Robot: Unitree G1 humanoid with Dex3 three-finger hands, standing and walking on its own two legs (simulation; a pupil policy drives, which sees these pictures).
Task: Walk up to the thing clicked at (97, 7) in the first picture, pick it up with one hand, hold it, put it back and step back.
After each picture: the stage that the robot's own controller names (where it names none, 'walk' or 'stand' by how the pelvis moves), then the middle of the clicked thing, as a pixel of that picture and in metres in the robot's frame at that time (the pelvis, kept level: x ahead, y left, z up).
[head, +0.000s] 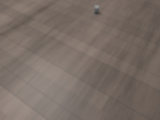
stand; (96, 10) +2.00 -0.22 -0.72
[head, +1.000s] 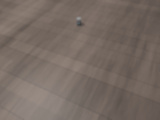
walk; (78, 21) +1.86 +0.15 -0.70
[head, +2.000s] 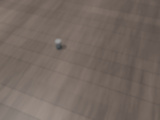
walk; (58, 44) +1.24 +0.32 -0.71
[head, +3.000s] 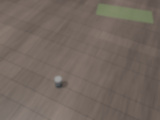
walk; (58, 82) +0.76 +0.23 -0.71
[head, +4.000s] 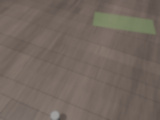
walk; (55, 117) +0.44 +0.17 -0.70
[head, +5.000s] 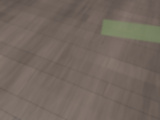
stand; out of the picture +0.28 +0.17 -0.72
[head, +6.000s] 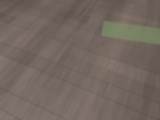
stand; out of the picture +0.29 +0.15 -0.72
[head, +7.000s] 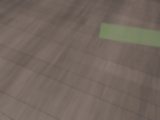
stand; out of the picture +0.29 +0.17 -0.73
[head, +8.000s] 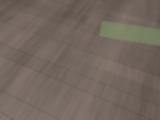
stand; out of the picture +0.27 +0.17 -0.73
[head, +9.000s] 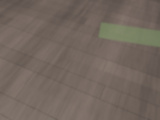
stand; out of the picture +0.27 +0.17 -0.73
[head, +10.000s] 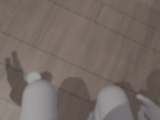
go down; (35, 79) +0.34 +0.20 -0.39
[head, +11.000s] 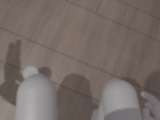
go down; (32, 75) +0.35 +0.22 -0.31
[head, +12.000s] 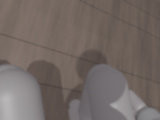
close in; out of the picture +0.32 +0.25 -0.22
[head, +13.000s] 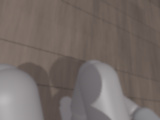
close; out of the picture +0.34 +0.25 -0.21
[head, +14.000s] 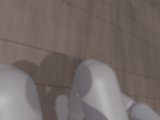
close; out of the picture +0.34 +0.26 -0.21
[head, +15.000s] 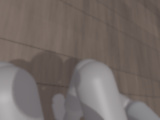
lift; out of the picture +0.33 +0.26 -0.21
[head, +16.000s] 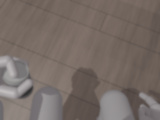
lift; (19, 81) +0.31 +0.21 -0.03
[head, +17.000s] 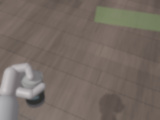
hold; (33, 89) +0.31 +0.17 +0.00
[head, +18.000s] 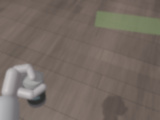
hold; (35, 89) +0.31 +0.17 +0.00
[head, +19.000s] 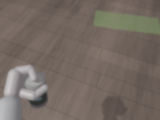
hold; (36, 90) +0.31 +0.16 -0.01
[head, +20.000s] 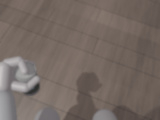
crouch; (28, 80) +0.35 +0.18 -0.07
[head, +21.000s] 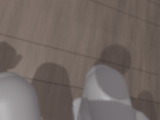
lower; out of the picture +0.37 +0.26 -0.18
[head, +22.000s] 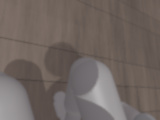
lower; out of the picture +0.37 +0.29 -0.21
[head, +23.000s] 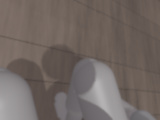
lower; out of the picture +0.37 +0.29 -0.21
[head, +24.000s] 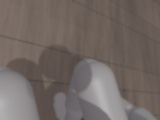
lower; out of the picture +0.36 +0.29 -0.22
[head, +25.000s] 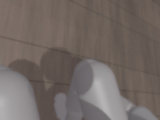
lower; out of the picture +0.35 +0.29 -0.21
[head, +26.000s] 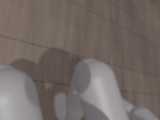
withdraw; out of the picture +0.34 +0.26 -0.22
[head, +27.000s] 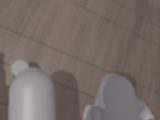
stand; (20, 71) +0.35 +0.23 -0.27
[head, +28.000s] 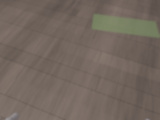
stand; out of the picture +0.28 +0.17 -0.65
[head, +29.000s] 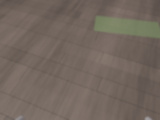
stand; out of the picture +0.30 +0.19 -0.66
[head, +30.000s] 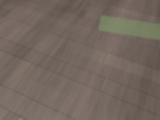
stand; out of the picture +0.30 +0.18 -0.68
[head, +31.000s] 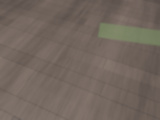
stand; out of the picture +0.32 +0.17 -0.72
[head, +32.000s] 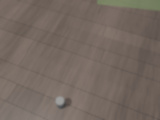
walk; (60, 102) +0.44 +0.17 -0.69
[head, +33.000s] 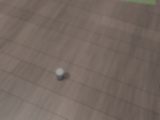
walk; (60, 74) +0.70 +0.17 -0.69
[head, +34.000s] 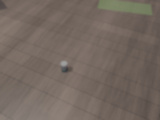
stand; (64, 67) +0.96 +0.21 -0.70
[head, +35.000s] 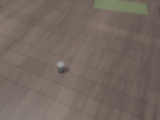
stand; (61, 67) +0.94 +0.20 -0.72
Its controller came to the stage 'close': yes
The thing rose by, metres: 0.70
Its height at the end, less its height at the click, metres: +0.00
